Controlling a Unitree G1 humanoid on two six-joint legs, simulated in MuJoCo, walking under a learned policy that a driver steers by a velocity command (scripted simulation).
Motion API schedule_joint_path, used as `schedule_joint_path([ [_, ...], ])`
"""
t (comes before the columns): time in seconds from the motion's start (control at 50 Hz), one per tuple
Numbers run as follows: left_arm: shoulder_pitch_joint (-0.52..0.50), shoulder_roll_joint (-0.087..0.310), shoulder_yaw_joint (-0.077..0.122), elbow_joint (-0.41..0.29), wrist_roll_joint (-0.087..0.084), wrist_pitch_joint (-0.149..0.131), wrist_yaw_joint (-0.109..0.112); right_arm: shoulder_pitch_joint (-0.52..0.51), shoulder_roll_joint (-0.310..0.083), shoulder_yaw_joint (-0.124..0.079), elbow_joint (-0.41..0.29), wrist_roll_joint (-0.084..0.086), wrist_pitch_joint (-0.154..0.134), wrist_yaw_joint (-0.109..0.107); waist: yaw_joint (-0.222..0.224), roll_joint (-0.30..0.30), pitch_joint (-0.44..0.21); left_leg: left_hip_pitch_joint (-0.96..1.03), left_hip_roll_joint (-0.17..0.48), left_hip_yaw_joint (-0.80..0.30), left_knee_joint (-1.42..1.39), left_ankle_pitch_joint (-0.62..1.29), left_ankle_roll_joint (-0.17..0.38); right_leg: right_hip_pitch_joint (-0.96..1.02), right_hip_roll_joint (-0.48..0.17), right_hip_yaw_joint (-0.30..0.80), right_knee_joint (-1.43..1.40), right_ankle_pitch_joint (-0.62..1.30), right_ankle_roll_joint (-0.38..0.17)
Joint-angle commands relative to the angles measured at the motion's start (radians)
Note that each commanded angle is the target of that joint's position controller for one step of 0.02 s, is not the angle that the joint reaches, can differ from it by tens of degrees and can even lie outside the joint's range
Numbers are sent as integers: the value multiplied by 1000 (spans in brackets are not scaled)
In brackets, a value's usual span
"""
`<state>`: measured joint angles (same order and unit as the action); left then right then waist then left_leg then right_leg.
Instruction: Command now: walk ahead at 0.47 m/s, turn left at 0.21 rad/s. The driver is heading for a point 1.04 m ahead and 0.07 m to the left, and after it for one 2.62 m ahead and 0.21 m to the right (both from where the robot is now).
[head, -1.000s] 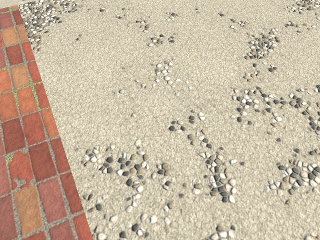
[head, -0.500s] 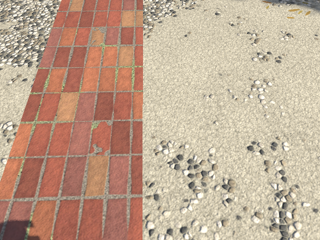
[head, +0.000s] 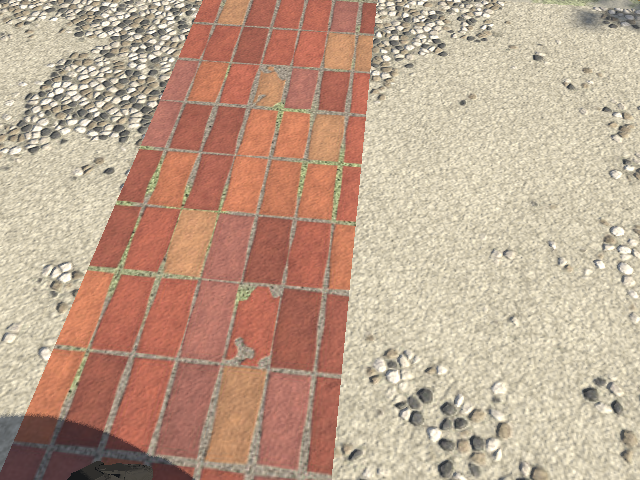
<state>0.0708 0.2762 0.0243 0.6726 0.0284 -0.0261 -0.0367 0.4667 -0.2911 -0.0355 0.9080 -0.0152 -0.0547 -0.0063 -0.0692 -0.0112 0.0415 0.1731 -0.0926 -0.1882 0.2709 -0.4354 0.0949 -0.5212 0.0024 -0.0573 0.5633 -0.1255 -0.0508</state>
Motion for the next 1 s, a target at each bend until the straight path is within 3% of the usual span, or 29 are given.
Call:
schedule_joint_path([
  [0.02, 403, 202, 69, 52, 13, -24, 46, -40, -143, -27, -54, -6, -20, -2, 234, 1, -211, -329, 153, 18, 583, 867, 26, 626, -108, 145, -74, -175, -86],
  [0.04, 457, 314, 94, 60, 34, -27, 47, 75, -36, -8, -73, 24, -21, 4, 179, -250, -335, -625, -43, 90, 966, 164, -23, 840, -394, 669, -187, -357, -214],
  [0.06, 390, 247, 82, 72, -1, -20, 33, 38, -108, -18, -60, -9, -24, 5, 152, -182, -278, -727, -39, 22, 1052, -28, -2, 736, -399, 865, -323, -408, -226],
  [0.08, 273, 179, 66, 56, -11, -21, 29, -34, -123, -24, -69, -11, -21, 10, 106, -101, -120, -758, 30, 34, 1058, 52, 5, 585, -377, 696, -324, -438, -217],
  [0.1, 223, 121, 53, 55, -10, -28, 23, -94, -116, -17, -75, -15, -21, 17, 102, -20, -54, -740, 70, 55, 1005, 110, 8, 475, -328, 558, -340, -343, -200],
  [0.14, 208, 86, 37, 83, -8, -41, 25, -105, -85, -10, -74, -24, -6, 28, 62, -52, -8, -685, 117, 85, 918, 131, -2, 356, -248, 378, -375, -151, -163],
  [0.2, 257, 90, 36, 128, -17, -67, 18, -118, -52, 2, -69, -29, 12, 40, 46, -62, -1, -700, 141, 128, 848, 164, -24, 334, -225, 271, -412, 30, -177],
  [0.26, 296, 93, 36, 162, -21, -71, 15, -260, -37, 14, -113, -30, 14, 49, 64, -54, 39, -796, 180, 175, 694, 275, -57, 355, -200, 190, -460, 74, -177],
  [0.32, 325, 95, 36, 188, -26, -72, 13, -391, -7, 32, -148, -22, 7, 57, 92, -54, 47, -741, 170, 223, 471, 405, -74, 347, -154, 104, -453, 160, -147],
  [0.4, 383, 118, 40, 225, -23, -69, 19, -482, -22, 32, -170, -15, 4, 54, 118, -54, 39, -681, 145, 246, 337, 443, -62, 431, -195, 101, -415, 270, -130],
  [0.46, 382, 129, 42, 243, -13, -58, 29, -470, -46, 21, -171, -20, -1, 45, 99, -61, 31, -636, 116, 250, 278, 331, -24, 532, -229, 105, -325, 429, -114],
  [0.48, 374, 135, 43, 248, -12, -53, 32, -405, -58, 13, -150, -23, -6, 40, 68, -63, -2, -554, 89, 258, 247, 289, -7, 550, -223, 93, -235, 552, -101],
  [0.5, 372, 131, 41, 254, -12, -48, 33, -269, -76, 1, -103, -30, -16, 33, 9, -38, -72, -391, 62, 269, 184, 291, 19, 531, -188, 58, -66, 614, -84],
  [0.52, 368, 108, 31, 237, -15, -48, 33, -93, -129, -20, -55, -47, -26, 20, -58, 10, -183, -149, 164, 158, 175, 241, 63, 392, -148, 27, 169, 454, -64],
  [0.54, 447, -2, 4, 189, -44, -52, 23, 18, -241, -51, -48, -65, -22, 5, -45, 223, -338, 166, 478, -302, 129, 114, 182, 45, -8, -39, 552, -50, -11],
  [0.56, 426, 80, 27, 205, -25, -46, 32, 3, -217, -53, -35, -19, -7, 8, -49, 198, -351, 142, 518, -517, 6, 98, 222, -95, 53, 65, 690, -405, -21],
  [0.58, 339, 112, 39, 188, -19, -44, 33, -94, -165, -41, -41, -3, -4, 9, -10, 117, -180, 20, 459, -338, 4, 97, 189, -158, -15, 108, 711, -324, -33],
  [0.6, 292, 90, 33, 179, -21, -51, 26, -162, -104, -27, -50, -4, -11, 12, 13, 84, -100, -110, 414, -219, -27, 190, 165, -135, -51, 109, 659, -244, -35],
  [0.62, 284, 74, 32, 185, -19, -47, 22, -195, -71, -18, -48, -5, -19, 13, 44, 80, -55, -201, 365, -127, -58, 265, 128, -88, -79, 106, 599, -206, -31],
  [0.64, 299, 65, 30, 193, -2, -33, 17, -207, -49, -11, -37, -1, -25, 10, 74, 92, -30, -272, 327, -61, -81, 328, 104, -37, -94, 101, 558, -187, -17],
  [0.7, 291, 37, 26, 197, 9, -6, 1, -169, -59, -15, -4, 6, -48, 11, 101, 78, -28, -308, 296, 24, -124, 459, 114, -19, -98, 73, 522, -132, 12],
  [0.82, 50, 25, 15, 119, 2, -4, -3, -81, -61, -14, 54, 8, -45, 13, 60, 60, 41, -265, 254, 119, -172, 527, 113, -128, -115, 21, 267, 67, 48],
  [0.92, -87, 24, 4, 74, -4, -11, 4, 8, -72, -15, 104, -1, -40, 5, 17, 68, 60, -142, 286, 137, -141, 629, 105, -108, -78, -11, 81, 106, 16],
  [0.96, -101, 36, 8, 62, -2, -16, 7, 15, -80, -18, 119, -6, -36, -2, 24, 69, 66, -79, 312, 134, -106, 699, 99, -102, -67, -11, 43, 57, -11],
  [1.0, -43, 47, 15, 75, -1, -25, 13, -11, -93, -22, 125, -10, -33, -8, 62, 75, 41, -54, 316, 155, -12, 900, 78, 2, -29, -28, 0, -19, -45],
])
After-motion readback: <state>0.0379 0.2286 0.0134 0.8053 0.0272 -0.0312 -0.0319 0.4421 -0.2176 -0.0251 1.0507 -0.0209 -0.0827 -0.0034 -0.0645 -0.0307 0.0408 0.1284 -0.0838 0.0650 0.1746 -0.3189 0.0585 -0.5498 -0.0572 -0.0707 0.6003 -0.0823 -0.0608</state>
